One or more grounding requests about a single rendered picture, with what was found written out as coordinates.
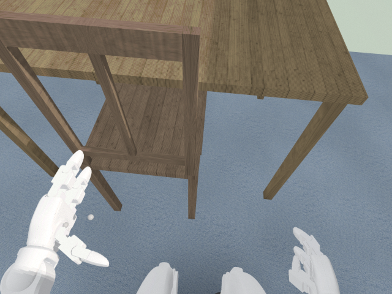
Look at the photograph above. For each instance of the robot thigh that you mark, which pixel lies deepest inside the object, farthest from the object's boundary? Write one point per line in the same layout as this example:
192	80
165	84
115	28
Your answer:
160	280
238	282

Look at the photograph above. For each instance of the table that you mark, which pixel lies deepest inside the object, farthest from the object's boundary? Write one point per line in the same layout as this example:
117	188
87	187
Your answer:
289	49

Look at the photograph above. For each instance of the right robot thigh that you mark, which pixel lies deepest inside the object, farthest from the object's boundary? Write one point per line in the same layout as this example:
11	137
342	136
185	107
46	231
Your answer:
238	282

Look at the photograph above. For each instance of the robot left hand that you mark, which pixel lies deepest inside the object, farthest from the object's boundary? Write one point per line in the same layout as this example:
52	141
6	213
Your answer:
57	207

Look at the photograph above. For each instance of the robot right hand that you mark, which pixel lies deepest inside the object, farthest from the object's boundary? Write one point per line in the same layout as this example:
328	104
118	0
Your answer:
319	276

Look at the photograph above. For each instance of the chair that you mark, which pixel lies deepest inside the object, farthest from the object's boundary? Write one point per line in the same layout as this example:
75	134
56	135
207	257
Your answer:
147	130

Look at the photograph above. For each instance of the left robot forearm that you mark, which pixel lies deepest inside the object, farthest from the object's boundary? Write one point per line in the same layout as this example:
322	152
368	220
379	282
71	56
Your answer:
32	273

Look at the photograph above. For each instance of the left robot thigh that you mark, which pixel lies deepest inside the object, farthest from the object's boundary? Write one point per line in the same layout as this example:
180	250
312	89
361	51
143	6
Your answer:
160	280

